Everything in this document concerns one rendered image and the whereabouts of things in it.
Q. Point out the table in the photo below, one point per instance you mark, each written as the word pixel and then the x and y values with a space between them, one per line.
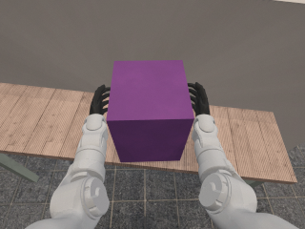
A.
pixel 47 122

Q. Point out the robot left hand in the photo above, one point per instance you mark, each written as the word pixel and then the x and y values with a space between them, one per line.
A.
pixel 97 103

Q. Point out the robot right hand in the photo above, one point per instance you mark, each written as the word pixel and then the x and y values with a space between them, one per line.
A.
pixel 201 103

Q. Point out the robot right upper arm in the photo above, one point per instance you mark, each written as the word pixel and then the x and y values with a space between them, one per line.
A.
pixel 231 204

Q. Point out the left robot forearm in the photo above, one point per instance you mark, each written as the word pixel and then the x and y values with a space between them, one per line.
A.
pixel 91 152

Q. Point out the carton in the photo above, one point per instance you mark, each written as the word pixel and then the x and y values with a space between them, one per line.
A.
pixel 150 113

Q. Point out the robot left upper arm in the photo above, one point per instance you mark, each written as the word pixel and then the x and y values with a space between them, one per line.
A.
pixel 76 205

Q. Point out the right robot forearm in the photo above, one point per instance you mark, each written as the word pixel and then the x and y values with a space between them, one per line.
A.
pixel 209 153

